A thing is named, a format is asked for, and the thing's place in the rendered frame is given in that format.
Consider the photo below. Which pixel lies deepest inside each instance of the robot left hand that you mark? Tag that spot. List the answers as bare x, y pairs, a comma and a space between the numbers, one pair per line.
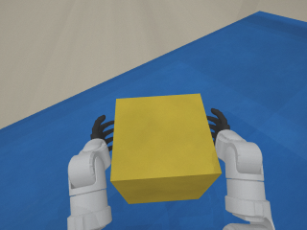
97, 130

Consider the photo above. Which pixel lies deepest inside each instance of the left robot forearm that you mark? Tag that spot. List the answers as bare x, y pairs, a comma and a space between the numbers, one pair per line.
89, 208

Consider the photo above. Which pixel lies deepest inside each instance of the robot right hand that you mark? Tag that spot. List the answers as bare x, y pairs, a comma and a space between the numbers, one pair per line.
221, 123

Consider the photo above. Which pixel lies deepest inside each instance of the right robot forearm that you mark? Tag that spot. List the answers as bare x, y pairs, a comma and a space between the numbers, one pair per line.
243, 161

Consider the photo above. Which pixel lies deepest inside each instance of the carton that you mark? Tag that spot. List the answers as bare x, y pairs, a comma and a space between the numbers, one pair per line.
162, 149

